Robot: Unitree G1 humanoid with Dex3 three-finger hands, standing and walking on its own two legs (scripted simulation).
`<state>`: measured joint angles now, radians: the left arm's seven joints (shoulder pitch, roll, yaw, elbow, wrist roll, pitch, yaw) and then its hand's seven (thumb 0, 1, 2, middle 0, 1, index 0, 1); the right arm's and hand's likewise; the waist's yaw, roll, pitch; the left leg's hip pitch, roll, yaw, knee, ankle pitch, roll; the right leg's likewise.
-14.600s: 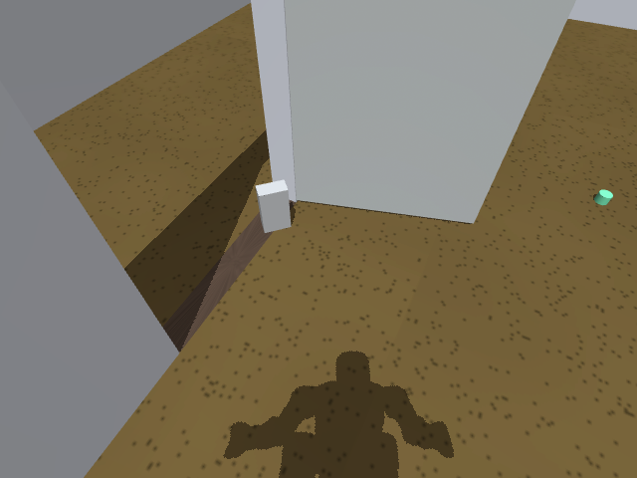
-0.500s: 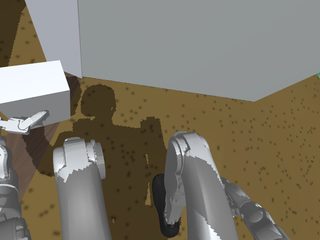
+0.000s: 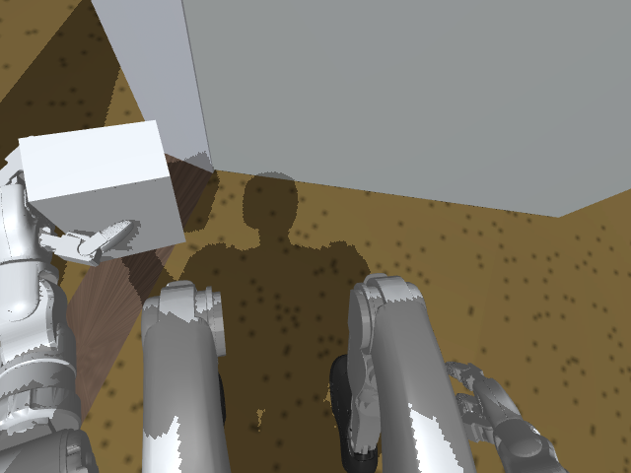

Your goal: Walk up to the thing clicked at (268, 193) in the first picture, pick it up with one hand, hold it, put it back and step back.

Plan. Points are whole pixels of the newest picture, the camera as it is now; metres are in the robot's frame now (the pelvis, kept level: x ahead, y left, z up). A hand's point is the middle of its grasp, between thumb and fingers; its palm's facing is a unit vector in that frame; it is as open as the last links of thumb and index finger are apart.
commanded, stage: settle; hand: left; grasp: from the side
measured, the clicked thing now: (122, 202) +0.42 +0.24 -0.07
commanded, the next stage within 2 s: lift in 0.64 s
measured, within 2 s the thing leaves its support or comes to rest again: neither
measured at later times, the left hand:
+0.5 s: hand (79, 192) +0.40 +0.26 +0.00, palm faces +0.22 -0.97 -0.06, open 10.4 cm
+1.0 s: hand (69, 183) +0.40 +0.26 +0.03, palm faces +0.20 -0.98 -0.05, open 10.4 cm
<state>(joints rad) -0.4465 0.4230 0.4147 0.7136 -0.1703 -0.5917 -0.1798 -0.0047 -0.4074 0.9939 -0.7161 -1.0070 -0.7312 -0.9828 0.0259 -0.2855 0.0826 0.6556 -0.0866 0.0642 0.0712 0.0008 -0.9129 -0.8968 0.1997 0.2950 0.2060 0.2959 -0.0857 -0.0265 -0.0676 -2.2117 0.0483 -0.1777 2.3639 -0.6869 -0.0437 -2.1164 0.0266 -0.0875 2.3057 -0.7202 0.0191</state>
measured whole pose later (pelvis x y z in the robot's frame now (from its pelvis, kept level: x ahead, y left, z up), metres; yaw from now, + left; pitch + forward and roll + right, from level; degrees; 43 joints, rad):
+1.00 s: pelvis +0.00 +0.00 +0.05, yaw +3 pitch +32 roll -4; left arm -0.48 0.36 0.41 0.74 -0.15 -0.56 -0.21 0.00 -0.46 1.09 -0.72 -1.02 -0.74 -1.00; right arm 0.09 -0.27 0.02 0.68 -0.06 0.02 0.04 0.00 -0.94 -0.90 0.20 0.29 0.21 0.30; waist -0.08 0.00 -0.14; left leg -2.09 0.05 -0.11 2.19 -0.67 -0.04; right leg -2.02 0.01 -0.04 2.17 -0.71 0.01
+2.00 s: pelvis +0.05 +0.01 +0.29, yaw +7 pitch +20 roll -3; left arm -0.12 0.26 0.19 0.29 -0.17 -0.27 -0.05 0.00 -0.46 1.09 -0.72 -1.02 -0.73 -1.00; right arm 0.20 -0.23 0.01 0.61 0.03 -0.05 -0.03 0.00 -0.91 -0.89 0.20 0.29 0.21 0.30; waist -0.05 0.02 -0.15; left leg -1.16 0.06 -0.05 1.37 -0.56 -0.02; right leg -1.08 -0.01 -0.04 1.32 -0.58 0.02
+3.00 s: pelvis +0.08 +0.01 +0.37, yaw +7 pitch +10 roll -1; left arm -0.11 0.20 0.15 0.41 -0.18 -0.35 -0.09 0.00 -0.45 1.09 -0.70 -1.04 -0.72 -1.02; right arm 0.23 -0.22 0.01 0.65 0.01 -0.02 -0.03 0.01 -0.92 -0.90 0.20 0.29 0.20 0.30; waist -0.04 0.01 -0.05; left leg -0.69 0.05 -0.02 0.96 -0.45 -0.03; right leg -0.63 -0.01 -0.03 0.93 -0.47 0.01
